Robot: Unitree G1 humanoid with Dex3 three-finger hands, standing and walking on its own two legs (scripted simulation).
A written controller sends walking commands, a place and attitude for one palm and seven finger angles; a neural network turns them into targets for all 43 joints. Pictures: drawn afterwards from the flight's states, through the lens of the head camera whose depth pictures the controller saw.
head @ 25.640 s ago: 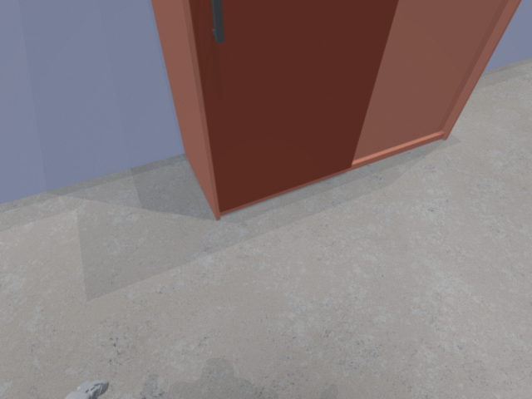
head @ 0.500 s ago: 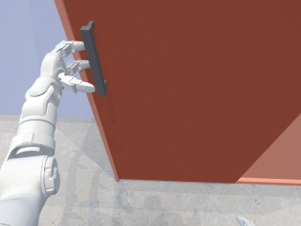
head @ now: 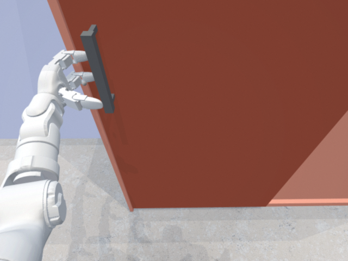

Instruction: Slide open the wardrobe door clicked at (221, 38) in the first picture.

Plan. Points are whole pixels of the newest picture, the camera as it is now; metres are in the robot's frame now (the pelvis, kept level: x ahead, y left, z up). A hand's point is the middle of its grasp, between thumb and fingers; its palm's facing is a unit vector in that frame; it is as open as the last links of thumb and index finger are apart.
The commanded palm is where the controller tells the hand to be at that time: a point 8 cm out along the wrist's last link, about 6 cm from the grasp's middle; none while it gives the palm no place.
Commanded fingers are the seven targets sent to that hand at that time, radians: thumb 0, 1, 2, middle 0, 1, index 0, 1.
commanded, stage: slide the fingers in behind the handle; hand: left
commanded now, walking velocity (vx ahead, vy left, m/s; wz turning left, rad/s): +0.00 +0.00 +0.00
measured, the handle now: (102, 72) +0.50 +0.17 +0.19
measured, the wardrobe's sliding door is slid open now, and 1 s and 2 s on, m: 0.00 0.00 0.00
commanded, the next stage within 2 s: grip the handle and tug to test in 1.52 s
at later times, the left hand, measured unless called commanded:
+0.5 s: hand (91, 85) +0.44 +0.18 +0.20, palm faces +0.01 -1.00 +0.03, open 14.0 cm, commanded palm +0.42 +0.23 +0.19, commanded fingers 0.00 -0.50 0.30 -0.30 -1.20 -0.30 -1.20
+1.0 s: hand (105, 85) +0.44 +0.15 +0.19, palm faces +0.01 -1.00 +0.01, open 14.0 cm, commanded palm +0.42 +0.20 +0.19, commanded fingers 0.00 -0.50 0.30 -0.30 -1.20 -0.30 -1.20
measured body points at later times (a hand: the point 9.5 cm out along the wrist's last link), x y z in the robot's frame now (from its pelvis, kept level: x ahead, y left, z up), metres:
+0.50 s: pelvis +0.00 +0.00 +0.00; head +0.01 +0.00 +0.45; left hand +0.43 +0.24 +0.20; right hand +0.13 -0.25 -0.10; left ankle +0.03 +0.10 -0.74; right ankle -0.03 -0.11 -0.73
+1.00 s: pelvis +0.01 -0.01 +0.00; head +0.02 -0.02 +0.45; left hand +0.44 +0.21 +0.19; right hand +0.12 -0.27 -0.11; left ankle +0.03 +0.10 -0.73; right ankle -0.03 -0.11 -0.73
